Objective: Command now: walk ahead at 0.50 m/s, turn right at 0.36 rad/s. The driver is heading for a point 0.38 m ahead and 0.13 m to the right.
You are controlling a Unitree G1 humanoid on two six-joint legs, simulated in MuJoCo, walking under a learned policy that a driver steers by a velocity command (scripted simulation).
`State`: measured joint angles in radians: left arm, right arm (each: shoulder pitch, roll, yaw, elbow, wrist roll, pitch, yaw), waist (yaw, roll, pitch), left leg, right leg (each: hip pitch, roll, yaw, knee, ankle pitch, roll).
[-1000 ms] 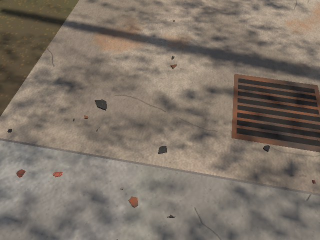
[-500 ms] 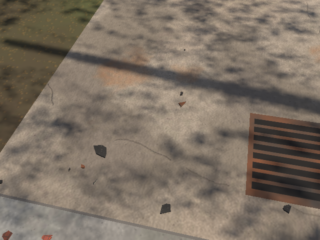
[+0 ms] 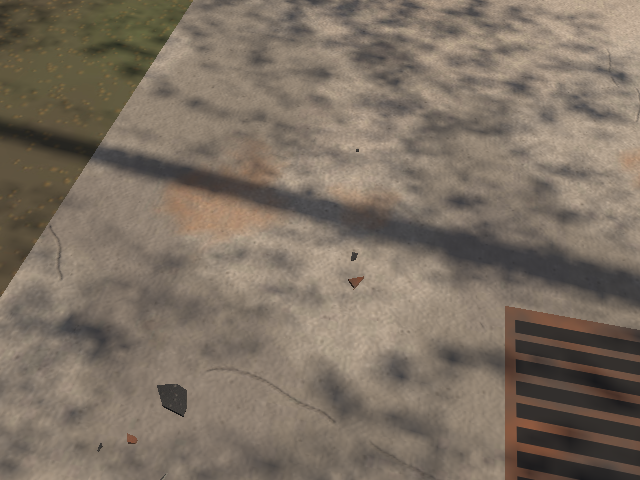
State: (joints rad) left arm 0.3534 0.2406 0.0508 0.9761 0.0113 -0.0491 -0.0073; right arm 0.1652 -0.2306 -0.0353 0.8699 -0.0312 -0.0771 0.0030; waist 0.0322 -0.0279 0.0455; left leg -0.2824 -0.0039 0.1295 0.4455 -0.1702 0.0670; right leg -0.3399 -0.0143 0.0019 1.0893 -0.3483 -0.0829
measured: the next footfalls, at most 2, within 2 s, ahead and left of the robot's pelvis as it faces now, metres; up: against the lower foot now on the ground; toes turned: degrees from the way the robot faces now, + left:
right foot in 0.40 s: +0.34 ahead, -0.12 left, +0.00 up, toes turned -18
left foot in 0.86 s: +0.37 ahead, +0.07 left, +0.00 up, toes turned -15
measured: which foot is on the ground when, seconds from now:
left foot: down 0.00-0.40, up 0.42-0.84, down 0.86-1.00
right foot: up 0.00-0.38, down 0.40-1.00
